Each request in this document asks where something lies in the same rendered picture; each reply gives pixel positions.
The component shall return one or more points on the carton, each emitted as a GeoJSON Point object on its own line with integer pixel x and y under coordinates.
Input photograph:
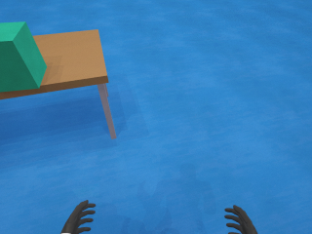
{"type": "Point", "coordinates": [22, 66]}

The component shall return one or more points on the robot right hand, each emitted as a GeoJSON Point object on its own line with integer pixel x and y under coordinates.
{"type": "Point", "coordinates": [245, 225]}

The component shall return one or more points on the robot left hand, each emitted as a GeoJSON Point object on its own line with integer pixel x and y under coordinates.
{"type": "Point", "coordinates": [74, 220]}

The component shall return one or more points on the table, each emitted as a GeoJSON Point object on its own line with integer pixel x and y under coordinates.
{"type": "Point", "coordinates": [74, 60]}

